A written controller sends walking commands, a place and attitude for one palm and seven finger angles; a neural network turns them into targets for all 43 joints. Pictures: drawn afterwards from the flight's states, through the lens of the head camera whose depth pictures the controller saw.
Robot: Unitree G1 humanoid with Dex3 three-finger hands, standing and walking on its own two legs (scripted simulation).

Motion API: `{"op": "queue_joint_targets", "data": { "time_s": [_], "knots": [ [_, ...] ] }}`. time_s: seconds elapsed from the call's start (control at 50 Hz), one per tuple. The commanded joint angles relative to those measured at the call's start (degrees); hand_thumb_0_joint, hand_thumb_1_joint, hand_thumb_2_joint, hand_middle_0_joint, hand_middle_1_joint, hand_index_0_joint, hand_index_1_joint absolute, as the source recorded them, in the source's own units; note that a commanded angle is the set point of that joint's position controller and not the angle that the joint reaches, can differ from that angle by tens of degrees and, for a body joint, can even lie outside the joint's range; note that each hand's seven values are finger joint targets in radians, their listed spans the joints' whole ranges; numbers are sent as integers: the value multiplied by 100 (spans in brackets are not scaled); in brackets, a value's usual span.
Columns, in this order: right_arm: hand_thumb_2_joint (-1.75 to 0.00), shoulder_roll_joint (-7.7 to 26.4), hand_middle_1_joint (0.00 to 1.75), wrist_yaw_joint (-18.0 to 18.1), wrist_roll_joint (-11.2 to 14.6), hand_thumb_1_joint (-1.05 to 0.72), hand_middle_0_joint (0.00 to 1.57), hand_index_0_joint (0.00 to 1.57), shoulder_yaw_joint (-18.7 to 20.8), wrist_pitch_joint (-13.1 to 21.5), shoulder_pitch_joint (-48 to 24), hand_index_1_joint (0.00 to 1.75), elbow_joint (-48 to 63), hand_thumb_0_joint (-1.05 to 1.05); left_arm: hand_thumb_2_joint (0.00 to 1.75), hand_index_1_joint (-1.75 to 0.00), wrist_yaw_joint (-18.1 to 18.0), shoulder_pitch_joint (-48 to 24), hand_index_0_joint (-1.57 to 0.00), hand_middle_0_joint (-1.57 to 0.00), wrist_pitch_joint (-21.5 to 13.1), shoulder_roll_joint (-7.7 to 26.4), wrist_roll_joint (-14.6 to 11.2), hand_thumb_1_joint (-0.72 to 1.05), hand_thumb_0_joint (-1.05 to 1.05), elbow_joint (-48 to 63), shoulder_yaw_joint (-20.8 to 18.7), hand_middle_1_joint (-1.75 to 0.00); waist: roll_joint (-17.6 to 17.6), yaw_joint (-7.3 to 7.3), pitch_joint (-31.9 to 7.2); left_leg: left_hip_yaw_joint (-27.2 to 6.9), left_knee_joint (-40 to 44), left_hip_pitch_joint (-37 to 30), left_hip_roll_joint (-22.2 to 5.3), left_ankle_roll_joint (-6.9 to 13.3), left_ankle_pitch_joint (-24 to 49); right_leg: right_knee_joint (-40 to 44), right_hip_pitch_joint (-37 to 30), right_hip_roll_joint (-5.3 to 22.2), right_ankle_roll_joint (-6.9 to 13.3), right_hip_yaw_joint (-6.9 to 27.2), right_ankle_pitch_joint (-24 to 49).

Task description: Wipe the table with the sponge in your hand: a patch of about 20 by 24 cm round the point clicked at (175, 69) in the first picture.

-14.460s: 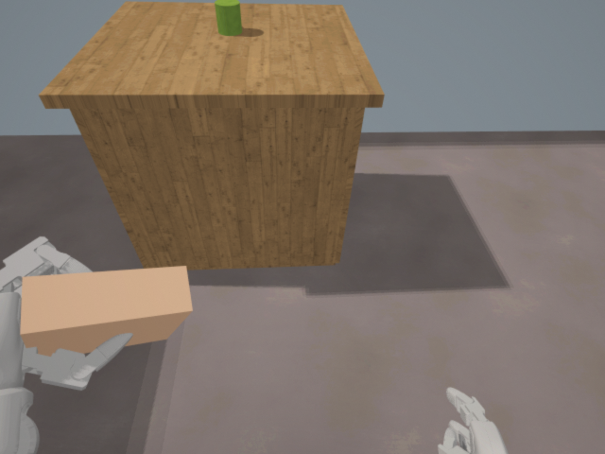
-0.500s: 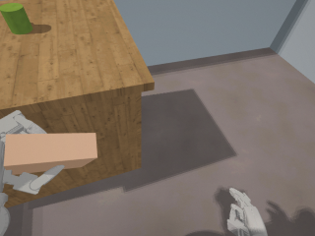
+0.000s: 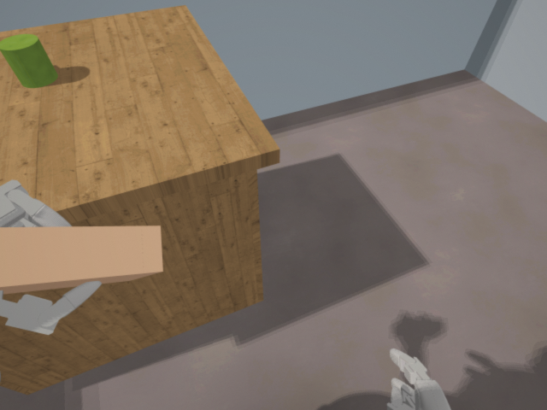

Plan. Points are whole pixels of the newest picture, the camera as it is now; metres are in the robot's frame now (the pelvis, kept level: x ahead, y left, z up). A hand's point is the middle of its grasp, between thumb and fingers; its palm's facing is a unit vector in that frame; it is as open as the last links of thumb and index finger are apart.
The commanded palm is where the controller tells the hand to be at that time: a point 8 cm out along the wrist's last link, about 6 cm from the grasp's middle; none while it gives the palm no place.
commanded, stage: shuffle to correct the standing spot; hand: left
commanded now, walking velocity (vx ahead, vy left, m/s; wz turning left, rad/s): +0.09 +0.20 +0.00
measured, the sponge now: (102, 259) +0.24 +0.20 +0.17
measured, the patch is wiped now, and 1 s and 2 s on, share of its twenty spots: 0.00 0.00 0.00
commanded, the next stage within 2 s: come to a stop and stand still in 1.70 s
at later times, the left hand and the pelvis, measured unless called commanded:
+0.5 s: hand out of the picture +0.23 +0.35 +0.20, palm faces +0.43 -0.78 -0.46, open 9.1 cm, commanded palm +0.17 +0.37 +0.19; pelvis +0.00 +0.10 +0.00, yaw -1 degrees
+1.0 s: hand out of the picture +0.24 +0.44 +0.20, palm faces +0.39 -0.80 -0.45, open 9.0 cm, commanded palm +0.18 +0.48 +0.19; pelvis +0.01 +0.20 +0.00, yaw +0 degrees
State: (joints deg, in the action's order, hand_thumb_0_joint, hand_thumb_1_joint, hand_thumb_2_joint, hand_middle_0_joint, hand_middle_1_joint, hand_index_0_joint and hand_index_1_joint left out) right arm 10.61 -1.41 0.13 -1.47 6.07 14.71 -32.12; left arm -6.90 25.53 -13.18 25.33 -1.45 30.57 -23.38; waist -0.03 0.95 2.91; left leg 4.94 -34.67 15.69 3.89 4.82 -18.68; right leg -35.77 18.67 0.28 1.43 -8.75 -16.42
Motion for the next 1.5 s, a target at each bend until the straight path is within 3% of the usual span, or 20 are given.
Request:
{"op": "queue_joint_targets", "data": {
  "time_s": [0.0,0.1,0.26,0.34,0.48,0.5,0.52,0.54,0.66,0.76,0.82,1.0,1.02,1.06,1.2,1.3,1.34,1.38,1.4,1.48],
  "knots": [
    [-90,936,30,112,-17,-90,20,20,466,55,-757,30,889,0,130,-160,-69,25,-120,-120,-189,766,-242,10,0,475,-834,-160,1311,-180,-757,-904,-3671,2494,-393,-541,-791,2236,-1506,2858,1164,4226,-121],
    [-90,798,30,58,28,-90,20,20,391,3,-659,30,603,0,130,-160,-56,101,-120,-120,-279,639,-132,10,0,537,-605,-160,623,-106,-693,-908,-3431,2261,-840,-688,271,1641,-964,1882,721,1910,1583],
    [-90,675,30,341,-41,-90,20,20,473,380,-666,30,686,0,130,-160,-281,-557,-120,-120,-204,990,-22,10,0,1538,-568,-160,502,-241,-939,401,513,-417,-330,-517,650,987,-403,1360,264,1225,431],
    [-90,972,30,337,88,-90,20,20,585,429,-487,30,822,0,130,-160,-197,-444,-120,-120,-296,799,-57,10,0,1251,-569,-160,-1585,-158,-836,-1852,1608,-753,-1842,317,1329,-1918,781,25,-265,284,-1423],
    [-90,889,30,223,97,-90,20,20,472,462,-565,30,657,0,130,-160,-177,-238,-120,-120,-166,490,-84,10,0,724,-398,-160,-972,-266,-796,-638,795,896,-1166,56,-153,461,-1083,168,-172,219,-244],
    [-90,783,30,213,66,-90,20,20,442,424,-600,30,658,0,130,-160,-187,-184,-120,-120,-120,628,-32,10,0,659,-405,-160,82,-277,-686,-328,-217,1436,-740,-188,-620,1456,-1401,759,47,1195,-337],
    [-90,711,30,169,31,-90,20,20,429,322,-663,30,710,0,130,-160,-188,-162,-120,-120,-60,771,-29,10,0,509,-423,-160,1644,-257,-465,-46,-1888,2379,-182,-494,-901,2180,-1457,2182,561,3655,-290],
    [-90,831,30,130,-5,-90,20,20,390,309,-806,30,667,0,130,-160,-195,-551,-120,-120,-63,783,-118,10,0,703,-436,-160,1496,-247,-304,-621,-3003,2529,-422,-628,-657,2329,-1074,2667,774,3908,32],
    [-90,667,30,226,9,-90,20,20,329,222,-685,30,443,0,130,-160,-206,-661,-120,-120,-235,743,-20,10,0,525,-501,-160,958,-124,-445,-559,-1734,1339,-928,-585,134,1537,-503,1826,509,1507,1228],
    [-90,639,30,302,-18,-90,20,20,441,386,-676,30,543,0,130,-160,-246,-822,-120,-120,-199,710,-13,10,0,1188,-364,-160,214,-194,-815,378,642,-558,-320,-529,588,644,-324,1249,217,1040,253],
    [-90,911,30,301,70,-90,20,20,573,505,-605,30,703,0,130,-160,-216,-783,-120,-120,-318,649,-26,10,0,1603,-346,-160,-2198,-128,-976,-1984,1498,-1268,-1977,345,1696,-2195,1040,108,-272,286,-1751],
    [-90,845,30,252,73,-90,20,20,429,408,-657,30,558,0,130,-160,-259,314,-120,-120,-94,759,-117,10,0,1045,-749,-160,-871,-223,-1141,-950,874,335,-1370,128,950,531,-872,112,-178,139,-277],
    [-90,826,30,302,48,-90,20,20,402,337,-636,30,533,0,130,-160,-271,416,-120,-120,-44,791,-140,10,0,702,-776,-160,-369,-201,-1041,-708,475,840,-1148,-49,338,1155,-1378,364,-83,499,45],
    [-90,751,30,248,7,-90,20,20,406,208,-706,30,651,0,130,-160,-258,10,-120,-120,-1,942,-130,10,0,431,-866,-160,1659,-188,-513,-264,-2253,2531,-342,-550,-931,2223,-1488,2537,861,3880,-244],
    [-90,707,30,280,21,-90,20,20,325,198,-713,30,382,0,130,-160,-172,-673,-120,-120,-176,495,-31,10,0,233,-267,-160,926,-154,-506,-314,-1721,1608,-800,-568,261,1452,-1018,1671,509,1321,2143],
    [-90,678,30,358,-44,-90,20,20,422,380,-820,30,512,0,130,-160,-267,-989,-120,-120,-137,628,-2,10,0,1258,-193,-160,739,-304,-672,465,275,-177,-384,-447,693,1321,-576,1432,387,1155,493],
    [-90,766,30,418,-11,-90,20,20,485,408,-688,30,516,0,130,-160,-273,-859,-120,-120,-184,683,-12,10,0,1455,-291,-160,-326,-215,-883,-31,833,-882,-621,-321,533,253,-231,1057,154,892,-120],
    [-90,932,30,407,43,-90,20,20,541,410,-666,30,600,0,130,-160,-287,-899,-120,-120,-262,709,17,10,0,1639,-419,-160,-1842,-162,-973,-1956,1560,-1246,-1863,325,856,-1430,772,128,-178,321,-1369],
    [-90,938,30,397,67,-90,20,20,586,426,-675,30,603,0,130,-160,-274,-888,-120,-120,-266,750,51,10,0,1380,-489,-160,-1479,-171,-713,-2229,1791,-858,-2005,490,1066,-2089,930,6,-137,404,-1691],
    [-90,787,30,383,80,-90,20,20,505,412,-730,30,487,0,130,-160,-216,-555,-120,-120,-220,642,1,10,0,1013,-627,-160,-1601,-139,-676,-1443,1691,-11,-1699,523,-161,-1564,410,265,-114,435,-1132]
  ]
}}
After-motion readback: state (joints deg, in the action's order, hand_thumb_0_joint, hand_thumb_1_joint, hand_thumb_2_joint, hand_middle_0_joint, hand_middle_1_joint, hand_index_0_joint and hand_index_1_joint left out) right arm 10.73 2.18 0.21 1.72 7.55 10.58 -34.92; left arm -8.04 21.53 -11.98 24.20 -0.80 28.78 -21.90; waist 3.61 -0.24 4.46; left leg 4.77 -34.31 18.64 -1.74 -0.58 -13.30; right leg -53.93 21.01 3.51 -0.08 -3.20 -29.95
